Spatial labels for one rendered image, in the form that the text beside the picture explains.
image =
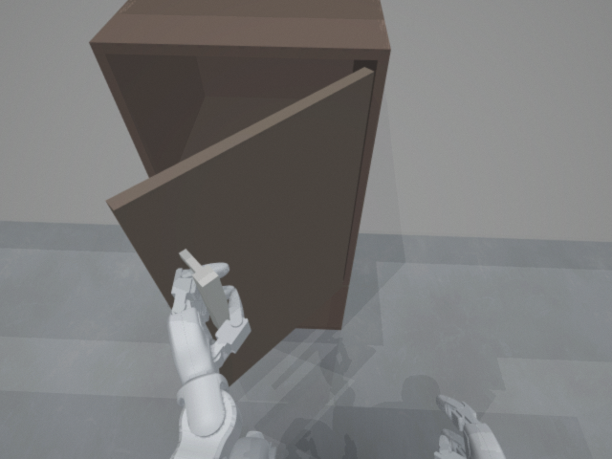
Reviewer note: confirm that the handle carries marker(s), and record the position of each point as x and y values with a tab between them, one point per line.
210	289

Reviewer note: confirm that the robot left shin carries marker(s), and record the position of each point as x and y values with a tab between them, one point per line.
255	434

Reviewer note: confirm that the robot left forearm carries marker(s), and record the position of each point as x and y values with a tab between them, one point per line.
210	422

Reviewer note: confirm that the cupboard door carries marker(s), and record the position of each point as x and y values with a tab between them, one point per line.
275	201

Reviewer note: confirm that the right robot hand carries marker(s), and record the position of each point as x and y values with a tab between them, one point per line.
478	443

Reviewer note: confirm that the robot left thigh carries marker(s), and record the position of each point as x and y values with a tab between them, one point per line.
252	448

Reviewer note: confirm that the left robot hand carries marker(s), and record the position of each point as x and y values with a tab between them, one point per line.
189	337

